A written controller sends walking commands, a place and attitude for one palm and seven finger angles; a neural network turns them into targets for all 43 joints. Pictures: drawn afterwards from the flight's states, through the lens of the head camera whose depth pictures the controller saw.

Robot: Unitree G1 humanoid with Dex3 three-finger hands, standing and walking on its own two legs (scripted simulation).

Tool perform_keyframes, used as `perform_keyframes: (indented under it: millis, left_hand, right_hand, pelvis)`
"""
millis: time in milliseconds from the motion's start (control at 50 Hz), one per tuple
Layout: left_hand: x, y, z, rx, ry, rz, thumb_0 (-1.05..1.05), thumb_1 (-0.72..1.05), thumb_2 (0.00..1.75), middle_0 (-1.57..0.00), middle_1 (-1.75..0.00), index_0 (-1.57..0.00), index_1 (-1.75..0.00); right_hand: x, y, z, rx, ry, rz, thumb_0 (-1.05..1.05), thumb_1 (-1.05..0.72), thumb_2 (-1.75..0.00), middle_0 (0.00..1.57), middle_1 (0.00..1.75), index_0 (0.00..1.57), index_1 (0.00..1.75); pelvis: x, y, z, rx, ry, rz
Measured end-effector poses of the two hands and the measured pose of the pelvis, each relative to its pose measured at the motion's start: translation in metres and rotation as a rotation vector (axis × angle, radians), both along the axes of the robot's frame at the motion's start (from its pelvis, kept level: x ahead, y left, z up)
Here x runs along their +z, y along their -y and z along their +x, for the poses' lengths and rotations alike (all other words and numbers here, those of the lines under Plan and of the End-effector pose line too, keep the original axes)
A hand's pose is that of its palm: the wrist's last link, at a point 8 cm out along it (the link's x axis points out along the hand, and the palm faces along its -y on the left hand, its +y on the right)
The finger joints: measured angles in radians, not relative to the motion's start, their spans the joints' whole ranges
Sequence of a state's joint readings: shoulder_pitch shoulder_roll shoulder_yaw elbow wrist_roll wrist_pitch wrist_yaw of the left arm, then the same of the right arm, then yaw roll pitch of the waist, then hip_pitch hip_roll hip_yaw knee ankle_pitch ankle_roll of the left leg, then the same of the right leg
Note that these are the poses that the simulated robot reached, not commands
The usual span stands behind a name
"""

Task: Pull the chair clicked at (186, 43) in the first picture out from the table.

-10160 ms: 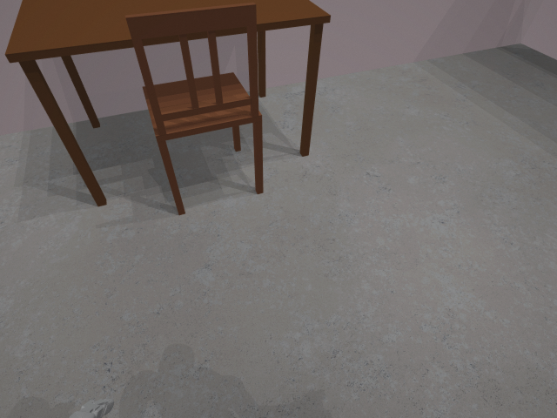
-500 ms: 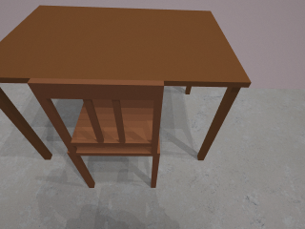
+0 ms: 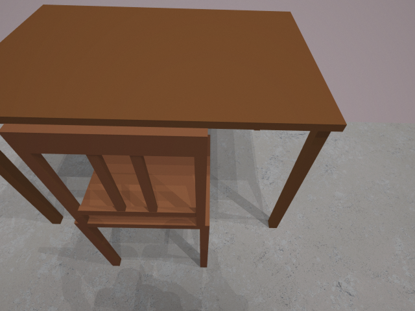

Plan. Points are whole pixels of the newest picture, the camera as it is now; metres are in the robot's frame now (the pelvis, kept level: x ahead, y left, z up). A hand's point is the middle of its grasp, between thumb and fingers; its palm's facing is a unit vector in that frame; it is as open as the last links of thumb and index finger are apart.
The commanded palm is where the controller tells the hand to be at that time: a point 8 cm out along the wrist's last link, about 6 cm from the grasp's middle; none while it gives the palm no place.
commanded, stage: come to a stop and stand still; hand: left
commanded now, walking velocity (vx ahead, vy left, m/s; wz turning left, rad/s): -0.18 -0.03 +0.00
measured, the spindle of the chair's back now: (109, 184) +0.41 +0.28 -0.08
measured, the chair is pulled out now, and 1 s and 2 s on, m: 0.00 0.00 0.00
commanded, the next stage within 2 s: look again from close up in 1.12 s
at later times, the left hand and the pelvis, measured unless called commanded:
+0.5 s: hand out of the picture +0.03 +0.21 -0.17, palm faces +0.01 -0.96 -0.27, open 7.4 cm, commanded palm none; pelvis -0.01 +0.01 +0.00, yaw -2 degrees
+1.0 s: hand out of the picture +0.00 +0.14 -0.16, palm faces -0.02 -0.98 -0.20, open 7.3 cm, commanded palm none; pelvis +0.00 -0.03 +0.01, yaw -2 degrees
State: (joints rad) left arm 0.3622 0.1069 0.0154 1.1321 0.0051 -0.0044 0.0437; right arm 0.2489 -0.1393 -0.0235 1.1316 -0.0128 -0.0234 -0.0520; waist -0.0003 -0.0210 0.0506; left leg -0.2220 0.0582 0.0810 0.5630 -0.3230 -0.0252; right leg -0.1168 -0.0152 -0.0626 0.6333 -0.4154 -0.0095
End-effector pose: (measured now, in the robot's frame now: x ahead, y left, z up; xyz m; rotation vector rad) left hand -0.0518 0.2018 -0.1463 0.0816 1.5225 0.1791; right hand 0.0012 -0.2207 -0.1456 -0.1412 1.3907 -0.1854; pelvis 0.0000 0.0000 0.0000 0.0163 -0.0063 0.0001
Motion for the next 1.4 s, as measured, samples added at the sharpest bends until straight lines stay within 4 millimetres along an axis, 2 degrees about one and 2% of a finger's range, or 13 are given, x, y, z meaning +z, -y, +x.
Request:
perform_keyframes:
  millis: [80,120,240,340,440,520,580,640,880,1000,1240,1400]
  left_hand:
    - [0.007,0.003,0.029,-0.017,0.071,0.034,0.00,0.91,0.90,-0.20,-0.30,-0.20,-0.30]
    - [0.011,0.000,0.036,-0.036,0.087,0.061,0.01,0.91,0.90,-0.21,-0.30,-0.20,-0.30]
    - [0.017,-0.015,0.035,-0.065,0.074,0.103,0.01,0.92,0.90,-0.21,-0.30,-0.20,-0.30]
    - [0.009,-0.036,0.036,-0.089,0.048,0.104,0.01,0.91,0.90,-0.21,-0.30,-0.20,-0.30]
    - [0.004,-0.052,0.063,-0.097,0.105,0.118,0.01,0.91,0.90,-0.20,-0.30,-0.20,-0.30]
    - [0.011,-0.048,0.084,-0.099,0.184,0.110,0.01,0.91,0.90,-0.20,-0.30,-0.20,-0.30]
    - [0.015,-0.040,0.090,-0.111,0.215,0.103,0.00,0.91,0.90,-0.20,-0.30,-0.20,-0.30]
    - [0.014,-0.030,0.087,-0.124,0.218,0.099,0.00,0.91,0.90,-0.20,-0.30,-0.20,-0.30]
    - [0.019,-0.002,0.064,-0.129,0.155,0.059,0.01,0.92,0.90,-0.20,-0.30,-0.20,-0.30]
    - [0.017,0.012,0.049,-0.111,0.128,0.041,0.01,0.91,0.90,-0.20,-0.30,-0.20,-0.30]
    - [0.015,0.034,0.019,-0.084,0.083,0.020,0.00,0.91,0.90,-0.20,-0.30,-0.20,-0.30]
    - [0.004,0.024,0.012,-0.077,0.111,0.016,0.01,0.91,0.90,-0.21,-0.30,-0.20,-0.30]
  right_hand:
    - [-0.004,0.010,0.015,-0.002,0.001,0.010,0.01,-0.93,-0.90,0.20,0.30,0.20,0.30]
    - [-0.004,0.016,0.023,-0.001,0.012,0.013,0.01,-0.93,-0.90,0.20,0.30,0.20,0.30]
    - [0.002,0.025,0.053,0.013,0.069,-0.005,0.01,-0.92,-0.90,0.20,0.30,0.20,0.30]
    - [0.005,0.021,0.075,0.013,0.163,-0.028,0.01,-0.92,-0.90,0.20,0.30,0.20,0.29]
    - [0.008,0.007,0.062,0.033,0.161,-0.021,0.00,-0.92,-0.90,0.20,0.30,0.20,0.29]
    - [0.005,-0.003,0.044,0.057,0.097,0.013,0.00,-0.92,-0.90,0.20,0.30,0.20,0.30]
    - [0.002,0.000,0.034,0.044,0.078,0.023,0.00,-0.93,-0.90,0.21,0.30,0.20,0.30]
    - [-0.003,0.005,0.024,0.016,0.071,0.039,0.00,-0.93,-0.90,0.21,0.30,0.20,0.30]
    - [0.007,0.018,-0.025,-0.038,-0.029,0.046,0.01,-0.92,-0.90,0.20,0.30,0.20,0.30]
    - [0.007,0.019,-0.039,-0.041,-0.069,0.053,0.01,-0.91,-0.90,0.20,0.30,0.20,0.30]
    - [0.004,0.020,-0.040,-0.033,-0.059,0.072,0.00,-0.91,-0.90,0.20,0.30,0.20,0.30]
    - [0.006,0.029,-0.023,-0.027,0.044,0.010,0.02,-0.93,-0.90,0.20,0.30,0.20,0.30]
  pelvis:
    - [0.001,0.008,0.002,-0.007,-0.026,0.014]
    - [0.002,0.012,-0.001,-0.010,-0.032,0.019]
    - [0.005,0.011,-0.002,-0.036,-0.030,0.033]
    - [-0.002,-0.002,0.002,-0.051,-0.010,0.011]
    - [-0.002,-0.007,-0.002,-0.050,0.008,0.022]
    - [0.001,-0.007,-0.008,-0.031,0.000,0.018]
    - [0.002,-0.005,-0.010,-0.030,-0.006,0.019]
    - [0.001,0.000,-0.011,-0.036,-0.002,0.021]
    - [0.012,0.019,-0.003,-0.040,0.010,-0.001]
    - [0.013,0.027,-0.003,-0.039,0.015,-0.003]
    - [0.012,0.037,-0.006,-0.035,0.014,-0.009]
    - [0.004,0.027,-0.017,-0.023,0.026,-0.032]
